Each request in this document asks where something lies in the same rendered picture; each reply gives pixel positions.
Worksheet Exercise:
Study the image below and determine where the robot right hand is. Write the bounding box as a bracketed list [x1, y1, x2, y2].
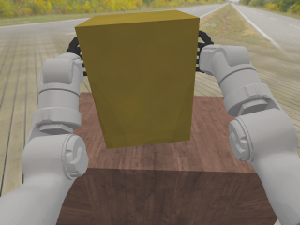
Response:
[195, 30, 214, 73]

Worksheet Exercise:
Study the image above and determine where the right robot upper arm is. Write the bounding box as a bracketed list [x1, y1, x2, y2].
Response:
[229, 108, 300, 225]

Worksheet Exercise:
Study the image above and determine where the pedestal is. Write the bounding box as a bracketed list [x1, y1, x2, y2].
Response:
[56, 92, 278, 225]

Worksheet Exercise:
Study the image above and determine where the carton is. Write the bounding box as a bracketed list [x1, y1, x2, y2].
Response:
[74, 9, 200, 149]

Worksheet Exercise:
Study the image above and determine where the left robot upper arm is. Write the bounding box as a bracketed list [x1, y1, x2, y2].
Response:
[0, 133, 89, 225]

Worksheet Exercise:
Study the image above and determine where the robot left hand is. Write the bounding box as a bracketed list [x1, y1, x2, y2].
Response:
[66, 37, 87, 76]

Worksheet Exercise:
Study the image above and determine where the right robot forearm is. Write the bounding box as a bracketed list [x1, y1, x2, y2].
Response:
[199, 44, 299, 149]

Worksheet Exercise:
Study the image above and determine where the left robot forearm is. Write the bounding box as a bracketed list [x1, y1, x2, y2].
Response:
[21, 52, 84, 173]

